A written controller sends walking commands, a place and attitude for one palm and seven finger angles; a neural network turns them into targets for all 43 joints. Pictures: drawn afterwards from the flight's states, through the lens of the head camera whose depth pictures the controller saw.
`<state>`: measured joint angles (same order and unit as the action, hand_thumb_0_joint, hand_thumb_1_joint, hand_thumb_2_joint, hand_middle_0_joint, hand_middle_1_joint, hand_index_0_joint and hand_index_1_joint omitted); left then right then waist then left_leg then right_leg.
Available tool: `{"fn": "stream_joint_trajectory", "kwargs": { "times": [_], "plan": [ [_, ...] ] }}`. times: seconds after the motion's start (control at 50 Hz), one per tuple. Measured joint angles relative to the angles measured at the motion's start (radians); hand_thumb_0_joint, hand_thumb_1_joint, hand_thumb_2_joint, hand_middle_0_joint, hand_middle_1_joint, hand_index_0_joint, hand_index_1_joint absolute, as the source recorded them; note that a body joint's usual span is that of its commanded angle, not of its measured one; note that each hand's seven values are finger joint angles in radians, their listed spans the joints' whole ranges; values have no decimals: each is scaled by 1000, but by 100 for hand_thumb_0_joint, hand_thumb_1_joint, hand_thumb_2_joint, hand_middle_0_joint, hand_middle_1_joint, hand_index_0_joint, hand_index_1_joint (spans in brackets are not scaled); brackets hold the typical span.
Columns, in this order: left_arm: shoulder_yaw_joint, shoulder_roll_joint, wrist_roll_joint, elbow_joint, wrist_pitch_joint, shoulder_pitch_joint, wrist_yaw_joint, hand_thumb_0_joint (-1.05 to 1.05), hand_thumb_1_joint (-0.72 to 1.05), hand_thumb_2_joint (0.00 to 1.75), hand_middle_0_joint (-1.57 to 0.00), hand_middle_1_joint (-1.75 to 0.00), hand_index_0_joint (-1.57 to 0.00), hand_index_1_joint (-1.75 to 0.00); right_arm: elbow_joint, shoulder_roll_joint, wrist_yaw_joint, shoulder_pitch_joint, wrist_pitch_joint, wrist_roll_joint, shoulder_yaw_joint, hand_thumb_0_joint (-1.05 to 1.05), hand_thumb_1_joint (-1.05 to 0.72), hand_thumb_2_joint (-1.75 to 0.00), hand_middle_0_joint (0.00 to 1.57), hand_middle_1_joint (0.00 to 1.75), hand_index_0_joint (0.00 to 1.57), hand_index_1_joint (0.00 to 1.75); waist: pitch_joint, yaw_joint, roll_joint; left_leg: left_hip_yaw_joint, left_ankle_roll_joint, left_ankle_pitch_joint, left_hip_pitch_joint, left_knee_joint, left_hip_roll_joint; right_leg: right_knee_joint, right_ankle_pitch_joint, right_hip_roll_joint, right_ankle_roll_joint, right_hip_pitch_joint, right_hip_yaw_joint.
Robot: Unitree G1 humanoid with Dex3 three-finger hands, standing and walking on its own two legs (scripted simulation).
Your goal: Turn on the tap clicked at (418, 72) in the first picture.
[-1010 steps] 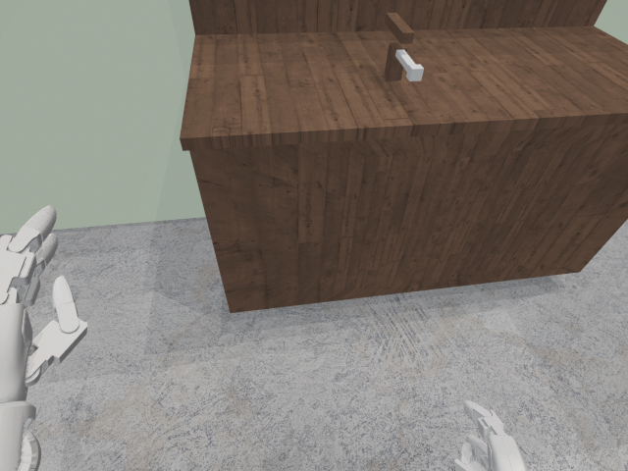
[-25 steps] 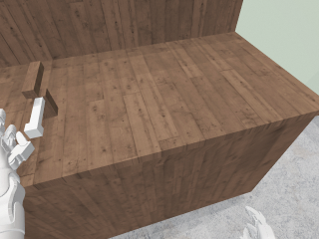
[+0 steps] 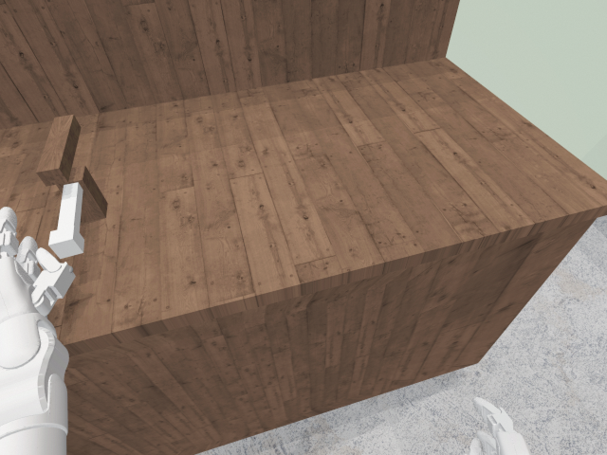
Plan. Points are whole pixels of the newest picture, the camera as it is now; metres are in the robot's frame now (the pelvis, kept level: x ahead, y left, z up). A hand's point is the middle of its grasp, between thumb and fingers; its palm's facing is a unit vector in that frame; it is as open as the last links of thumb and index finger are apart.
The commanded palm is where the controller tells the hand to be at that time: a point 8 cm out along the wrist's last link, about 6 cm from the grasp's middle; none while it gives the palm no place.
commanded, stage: push the lever round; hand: left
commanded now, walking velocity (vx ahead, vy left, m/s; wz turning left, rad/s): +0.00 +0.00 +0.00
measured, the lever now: (67, 242) +0.33 +0.34 +0.12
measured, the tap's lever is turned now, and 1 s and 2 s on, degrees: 4 25 57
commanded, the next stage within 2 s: none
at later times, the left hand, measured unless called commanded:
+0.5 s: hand (102, 261) +0.31 +0.28 +0.11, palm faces +0.69 -0.72 -0.06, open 7.5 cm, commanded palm +0.27 +0.30 +0.11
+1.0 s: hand (121, 252) +0.32 +0.26 +0.12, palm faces +0.76 -0.65 -0.04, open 7.6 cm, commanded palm +0.28 +0.28 +0.11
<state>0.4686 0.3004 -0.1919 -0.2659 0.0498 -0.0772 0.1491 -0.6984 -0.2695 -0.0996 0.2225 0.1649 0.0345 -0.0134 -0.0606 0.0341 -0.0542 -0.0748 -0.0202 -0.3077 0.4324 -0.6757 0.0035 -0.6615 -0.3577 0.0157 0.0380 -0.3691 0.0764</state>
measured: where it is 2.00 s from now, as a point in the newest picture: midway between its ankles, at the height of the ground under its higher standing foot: outside the picture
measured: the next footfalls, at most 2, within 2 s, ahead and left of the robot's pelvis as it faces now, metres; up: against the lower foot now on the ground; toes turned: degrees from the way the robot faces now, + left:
none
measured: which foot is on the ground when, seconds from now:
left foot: down 0.00-1.00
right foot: down 0.00-1.00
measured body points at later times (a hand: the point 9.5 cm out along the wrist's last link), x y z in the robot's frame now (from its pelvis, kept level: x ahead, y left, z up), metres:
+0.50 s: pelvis +0.00 +0.01 +0.00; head +0.00 -0.01 +0.45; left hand +0.27 +0.32 +0.12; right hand +0.18 -0.22 -0.09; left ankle +0.03 +0.13 -0.72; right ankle -0.01 -0.09 -0.72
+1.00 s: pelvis -0.01 +0.00 +0.00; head -0.01 -0.01 +0.45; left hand +0.28 +0.30 +0.12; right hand +0.18 -0.23 -0.09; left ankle +0.03 +0.13 -0.72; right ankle -0.01 -0.09 -0.72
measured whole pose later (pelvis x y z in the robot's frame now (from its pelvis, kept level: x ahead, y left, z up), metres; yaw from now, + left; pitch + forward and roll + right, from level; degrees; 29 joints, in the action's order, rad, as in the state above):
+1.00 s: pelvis -0.01 +0.00 +0.00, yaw +0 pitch +2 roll -1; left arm 0.27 0.10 -0.04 -0.22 -0.06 -0.20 0.60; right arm -0.72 -0.23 -0.07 0.14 0.05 -0.01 -0.01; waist -0.07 0.03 -0.04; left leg -0.08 -0.02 -0.29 0.40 -0.66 0.01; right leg -0.65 -0.34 0.01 0.03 -0.34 0.08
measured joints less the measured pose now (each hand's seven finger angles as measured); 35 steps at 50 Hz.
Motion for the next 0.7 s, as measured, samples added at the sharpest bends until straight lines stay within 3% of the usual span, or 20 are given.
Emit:
{"fn": "stream_joint_trajectory", "kwargs": {
  "times": [0.52,0.7],
  "plan": [
    [-159,-138,95,111,-70,-31,273,2,97,93,-15,-15,-15,-15,7,28,19,-57,-52,-27,-9,1,-91,-90,20,30,20,30,-1,8,5,4,9,2,-19,2,14,-2,-1,-14,-10,19,-3],
    [-180,-161,118,101,-97,-57,349,1,96,93,-15,-15,-15,-15,0,38,23,-66,-88,-34,-8,1,-91,-90,20,30,20,30,-6,3,10,4,8,5,-27,8,12,6,3,-12,-10,27,-3]
  ]
}}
